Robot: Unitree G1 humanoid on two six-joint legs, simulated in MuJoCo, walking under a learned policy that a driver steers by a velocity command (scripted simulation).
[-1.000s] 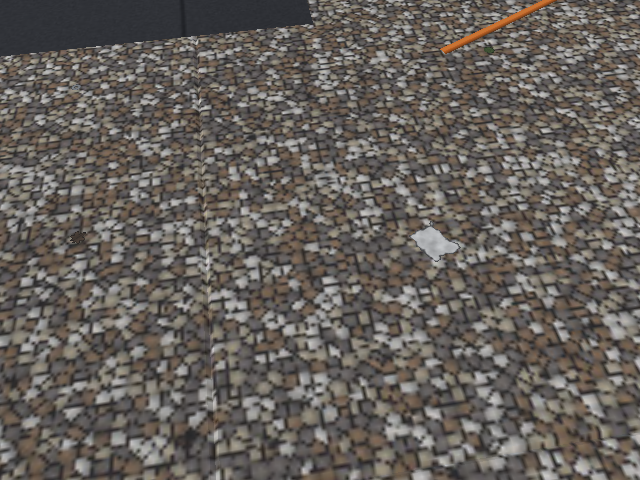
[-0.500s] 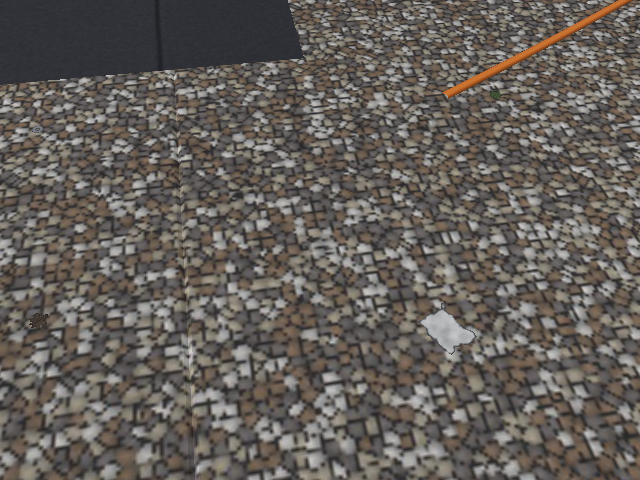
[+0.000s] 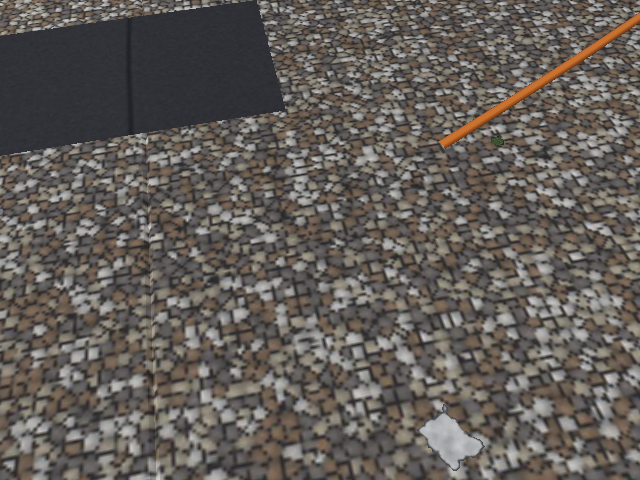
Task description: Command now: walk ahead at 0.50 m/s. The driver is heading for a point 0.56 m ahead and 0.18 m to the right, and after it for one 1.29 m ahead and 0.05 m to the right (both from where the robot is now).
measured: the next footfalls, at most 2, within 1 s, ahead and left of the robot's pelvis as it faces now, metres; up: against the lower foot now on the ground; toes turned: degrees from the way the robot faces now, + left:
left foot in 0.42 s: +0.41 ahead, +0.15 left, +0.00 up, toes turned -1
right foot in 0.94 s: +0.63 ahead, -0.16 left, +0.00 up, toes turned -22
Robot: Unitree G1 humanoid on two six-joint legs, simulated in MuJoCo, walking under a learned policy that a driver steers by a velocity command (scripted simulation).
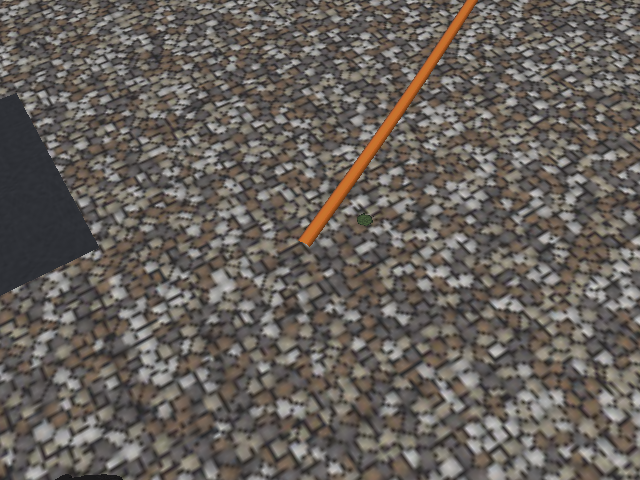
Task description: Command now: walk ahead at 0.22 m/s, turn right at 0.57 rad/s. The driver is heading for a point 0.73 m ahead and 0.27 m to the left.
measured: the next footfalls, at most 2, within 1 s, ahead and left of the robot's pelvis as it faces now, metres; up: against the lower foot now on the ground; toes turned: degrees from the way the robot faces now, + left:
left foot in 0.54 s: +0.10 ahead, +0.15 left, +0.00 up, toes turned +4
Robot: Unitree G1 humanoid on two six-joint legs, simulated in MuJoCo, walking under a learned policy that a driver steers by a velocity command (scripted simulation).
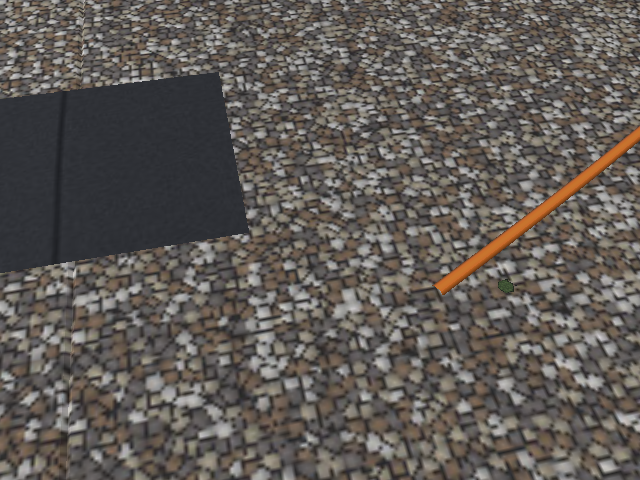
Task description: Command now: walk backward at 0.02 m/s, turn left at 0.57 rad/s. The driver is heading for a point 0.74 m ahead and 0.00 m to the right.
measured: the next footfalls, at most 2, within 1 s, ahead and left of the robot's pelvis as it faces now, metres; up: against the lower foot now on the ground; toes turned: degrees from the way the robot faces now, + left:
right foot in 0.04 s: +0.02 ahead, -0.12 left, +0.00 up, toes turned +7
left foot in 0.40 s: -0.01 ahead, +0.14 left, +0.00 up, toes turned +4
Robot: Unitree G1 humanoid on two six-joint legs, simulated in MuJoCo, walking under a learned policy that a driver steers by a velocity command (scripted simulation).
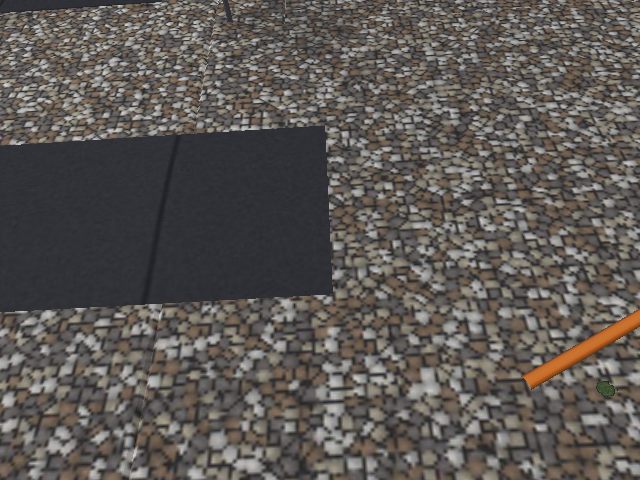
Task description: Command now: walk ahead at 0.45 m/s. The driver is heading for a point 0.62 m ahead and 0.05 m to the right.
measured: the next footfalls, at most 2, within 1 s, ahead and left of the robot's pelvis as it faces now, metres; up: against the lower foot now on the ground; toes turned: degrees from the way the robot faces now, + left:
left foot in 0.30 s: +0.36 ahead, +0.14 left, +0.00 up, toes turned +2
right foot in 0.80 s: +0.66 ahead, -0.10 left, +0.00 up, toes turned -2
